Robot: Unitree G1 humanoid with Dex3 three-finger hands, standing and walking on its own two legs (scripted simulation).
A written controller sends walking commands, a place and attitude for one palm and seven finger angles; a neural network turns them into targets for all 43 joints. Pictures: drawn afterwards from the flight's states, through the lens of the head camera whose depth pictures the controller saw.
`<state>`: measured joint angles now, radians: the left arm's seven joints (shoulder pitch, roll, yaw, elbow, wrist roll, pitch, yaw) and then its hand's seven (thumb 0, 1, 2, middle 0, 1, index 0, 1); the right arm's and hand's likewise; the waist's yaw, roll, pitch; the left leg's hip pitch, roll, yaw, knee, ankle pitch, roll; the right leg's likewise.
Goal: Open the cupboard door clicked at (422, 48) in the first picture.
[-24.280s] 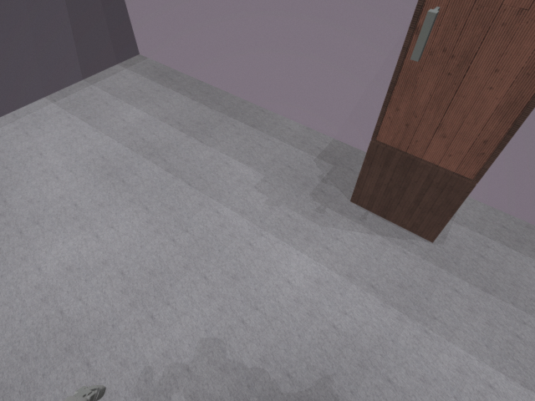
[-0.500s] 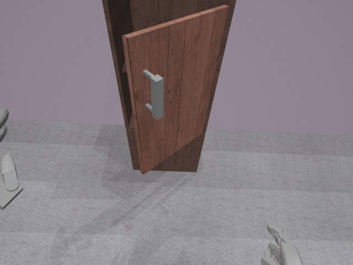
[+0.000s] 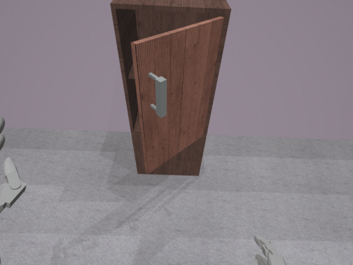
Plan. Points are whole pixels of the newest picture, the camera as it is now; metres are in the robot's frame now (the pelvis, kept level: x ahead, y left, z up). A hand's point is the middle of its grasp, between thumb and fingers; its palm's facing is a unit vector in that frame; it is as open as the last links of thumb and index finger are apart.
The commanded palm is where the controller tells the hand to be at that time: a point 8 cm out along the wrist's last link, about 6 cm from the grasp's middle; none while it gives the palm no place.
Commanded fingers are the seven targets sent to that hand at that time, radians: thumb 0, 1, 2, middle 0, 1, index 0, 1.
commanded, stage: stop stepping back and stand still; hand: left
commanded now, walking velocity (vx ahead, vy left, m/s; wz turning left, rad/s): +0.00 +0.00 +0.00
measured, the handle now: (156, 95) +0.59 +0.09 +0.08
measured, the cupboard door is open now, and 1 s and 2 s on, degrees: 43 43 43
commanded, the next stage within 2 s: let the arm hang, fingers relaxed in 0.06 s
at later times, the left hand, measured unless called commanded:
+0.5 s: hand out of the picture +0.04 +0.19 -0.18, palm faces +0.09 -0.98 -0.18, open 7.0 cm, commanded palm none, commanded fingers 0.00 0.90 0.90 -0.20 -0.30 -0.20 -0.30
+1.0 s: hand out of the picture -0.04 +0.20 -0.17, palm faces +0.08 -0.97 -0.22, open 7.4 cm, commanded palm none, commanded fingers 0.00 0.90 0.90 -0.20 -0.30 -0.20 -0.30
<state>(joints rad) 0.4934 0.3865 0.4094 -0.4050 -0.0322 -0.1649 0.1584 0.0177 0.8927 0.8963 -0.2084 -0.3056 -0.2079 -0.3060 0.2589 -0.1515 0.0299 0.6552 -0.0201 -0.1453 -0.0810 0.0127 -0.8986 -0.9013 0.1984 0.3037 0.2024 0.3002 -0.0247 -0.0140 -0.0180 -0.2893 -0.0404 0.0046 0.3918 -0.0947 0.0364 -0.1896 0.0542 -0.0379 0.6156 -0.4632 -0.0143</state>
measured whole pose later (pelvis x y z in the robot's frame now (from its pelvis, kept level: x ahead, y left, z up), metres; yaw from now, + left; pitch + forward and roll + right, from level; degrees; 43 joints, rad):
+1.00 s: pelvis -0.02 +0.02 +0.00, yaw +2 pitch -2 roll +0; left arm 0.27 0.16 0.01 1.16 0.01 0.00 0.03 0.01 0.91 0.90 -0.20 -0.30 -0.20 -0.30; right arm 0.25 -0.16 0.00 1.15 -0.02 0.01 -0.03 0.00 -0.91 -0.90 0.20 0.30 0.20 0.30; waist 0.00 0.03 0.04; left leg -0.18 -0.02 0.04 0.39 -0.17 0.03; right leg -0.13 0.00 -0.09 0.41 -0.24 -0.04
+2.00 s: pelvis -0.01 +0.02 +0.01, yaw +2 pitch -2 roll +0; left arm 0.18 0.24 0.02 1.15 0.01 -0.02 0.01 0.01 0.91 0.90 -0.20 -0.30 -0.20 -0.30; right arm 0.15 -0.25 -0.01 1.14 -0.02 0.00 -0.02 0.00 -0.90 -0.90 0.20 0.30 0.20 0.30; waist 0.00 0.02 0.05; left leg -0.15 -0.01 0.03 0.34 -0.16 0.01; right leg -0.09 0.02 -0.09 0.34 -0.22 -0.05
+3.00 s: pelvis +0.00 +0.00 -0.01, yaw -26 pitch +2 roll +0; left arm 0.20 0.26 0.10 0.94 0.02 0.06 -0.01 0.01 0.91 0.90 -0.20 -0.30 -0.20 -0.30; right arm 0.11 -0.19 -0.04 0.87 -0.03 0.00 -0.05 0.00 -0.90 -0.90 0.20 0.30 0.20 0.30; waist 0.04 -0.04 0.09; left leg -0.26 0.05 0.00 0.53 -0.31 -0.03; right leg -0.46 0.08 0.08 0.95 -0.50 0.03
